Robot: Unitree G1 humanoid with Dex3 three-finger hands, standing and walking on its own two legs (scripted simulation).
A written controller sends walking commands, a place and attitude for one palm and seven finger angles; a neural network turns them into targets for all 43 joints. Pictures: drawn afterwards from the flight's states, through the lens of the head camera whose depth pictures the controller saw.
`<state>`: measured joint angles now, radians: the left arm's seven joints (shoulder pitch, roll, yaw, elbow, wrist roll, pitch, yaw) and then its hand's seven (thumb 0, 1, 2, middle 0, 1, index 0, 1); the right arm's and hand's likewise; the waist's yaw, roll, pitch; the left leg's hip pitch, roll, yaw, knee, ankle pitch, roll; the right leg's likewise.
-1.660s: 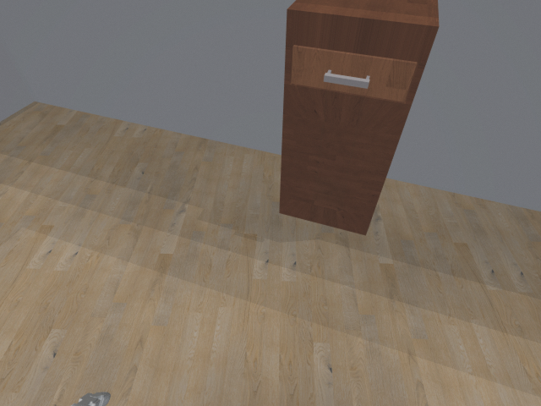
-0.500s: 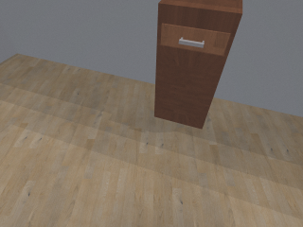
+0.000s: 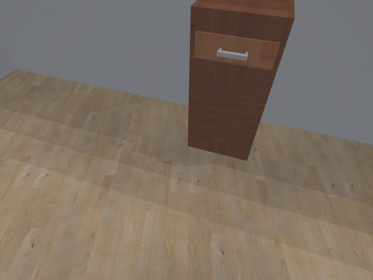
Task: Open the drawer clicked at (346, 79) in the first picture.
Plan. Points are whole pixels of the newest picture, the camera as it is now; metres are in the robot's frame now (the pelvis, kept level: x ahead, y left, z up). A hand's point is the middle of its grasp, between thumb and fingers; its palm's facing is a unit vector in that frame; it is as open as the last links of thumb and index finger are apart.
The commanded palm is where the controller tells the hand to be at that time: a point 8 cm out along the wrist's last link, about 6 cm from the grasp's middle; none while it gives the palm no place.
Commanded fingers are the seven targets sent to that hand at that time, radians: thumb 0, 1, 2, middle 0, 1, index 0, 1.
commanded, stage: walk to a spot facing it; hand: left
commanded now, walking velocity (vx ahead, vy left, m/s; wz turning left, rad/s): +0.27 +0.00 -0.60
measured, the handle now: (232, 53) +1.07 -0.14 -0.01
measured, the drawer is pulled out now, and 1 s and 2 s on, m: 0.00 0.00 0.00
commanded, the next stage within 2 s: take the last steps up to it in 0.56 s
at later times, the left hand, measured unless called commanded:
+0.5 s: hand out of the picture +0.10 +0.14 -0.16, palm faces -0.19 -0.96 -0.19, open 7.4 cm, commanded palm none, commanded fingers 0.00 0.90 0.90 -0.20 -0.30 -0.20 -0.30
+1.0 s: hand (157, 177) +0.47 +0.13 -0.17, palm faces -0.41 -0.89 -0.19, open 7.4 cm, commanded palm none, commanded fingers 0.00 0.90 0.90 -0.20 -0.30 -0.20 -0.30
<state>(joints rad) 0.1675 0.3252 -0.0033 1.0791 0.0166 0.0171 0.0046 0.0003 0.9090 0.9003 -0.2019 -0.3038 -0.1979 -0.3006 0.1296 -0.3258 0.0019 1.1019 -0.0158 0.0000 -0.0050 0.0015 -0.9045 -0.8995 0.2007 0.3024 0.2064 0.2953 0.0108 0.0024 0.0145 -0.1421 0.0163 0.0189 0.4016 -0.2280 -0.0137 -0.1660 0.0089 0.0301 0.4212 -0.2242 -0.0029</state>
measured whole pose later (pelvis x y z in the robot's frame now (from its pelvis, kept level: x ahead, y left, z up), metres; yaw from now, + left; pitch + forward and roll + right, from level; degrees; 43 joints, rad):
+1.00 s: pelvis +0.31 -0.01 +0.00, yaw -26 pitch +0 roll -1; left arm 0.21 0.23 0.07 0.99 0.04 0.00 -0.01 0.00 0.92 0.90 -0.19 -0.30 -0.19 -0.30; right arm 0.36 -0.16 -0.03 1.07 -0.02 -0.06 -0.03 0.00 -0.92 -0.90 0.20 0.30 0.20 0.29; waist -0.02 -0.04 0.00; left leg -0.18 0.00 0.17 0.40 -0.22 0.08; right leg -0.54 -0.08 -0.01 1.11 -0.21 0.02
